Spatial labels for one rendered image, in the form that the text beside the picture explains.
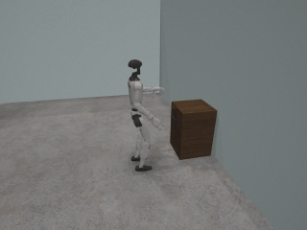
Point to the robot right forearm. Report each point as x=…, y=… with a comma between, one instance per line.
x=144, y=111

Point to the robot left forearm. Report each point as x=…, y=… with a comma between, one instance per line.
x=148, y=89

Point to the humanoid robot head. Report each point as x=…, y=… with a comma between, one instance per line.
x=135, y=64

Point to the cabinet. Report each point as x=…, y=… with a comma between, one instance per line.
x=195, y=138

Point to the robot right upper arm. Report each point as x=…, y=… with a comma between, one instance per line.
x=137, y=87

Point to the robot right foot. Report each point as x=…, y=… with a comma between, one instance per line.
x=145, y=168

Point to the drawer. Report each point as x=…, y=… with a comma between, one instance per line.
x=179, y=120

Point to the left robot hand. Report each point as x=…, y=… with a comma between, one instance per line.
x=157, y=89

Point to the right robot hand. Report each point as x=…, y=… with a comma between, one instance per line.
x=157, y=122

